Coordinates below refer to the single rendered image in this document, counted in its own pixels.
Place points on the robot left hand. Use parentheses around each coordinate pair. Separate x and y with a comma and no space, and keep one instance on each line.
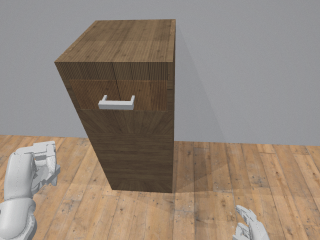
(21,169)

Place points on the cabinet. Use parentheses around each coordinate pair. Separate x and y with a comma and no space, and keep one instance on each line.
(135,148)

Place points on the drawer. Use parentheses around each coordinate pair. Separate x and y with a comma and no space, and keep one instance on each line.
(150,95)

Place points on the handle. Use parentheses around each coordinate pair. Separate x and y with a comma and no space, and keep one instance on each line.
(116,105)

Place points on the robot right hand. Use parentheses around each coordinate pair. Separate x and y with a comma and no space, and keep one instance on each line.
(255,229)

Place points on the robot left forearm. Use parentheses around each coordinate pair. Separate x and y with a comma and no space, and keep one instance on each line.
(17,221)

